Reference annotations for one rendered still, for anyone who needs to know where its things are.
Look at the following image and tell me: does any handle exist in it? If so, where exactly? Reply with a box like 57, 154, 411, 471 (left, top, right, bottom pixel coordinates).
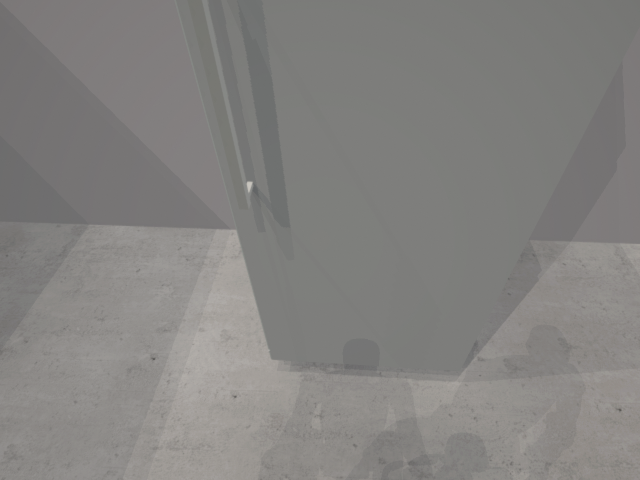
187, 0, 253, 210

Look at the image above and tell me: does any fridge door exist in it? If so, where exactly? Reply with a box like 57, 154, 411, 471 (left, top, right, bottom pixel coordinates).
176, 0, 640, 371

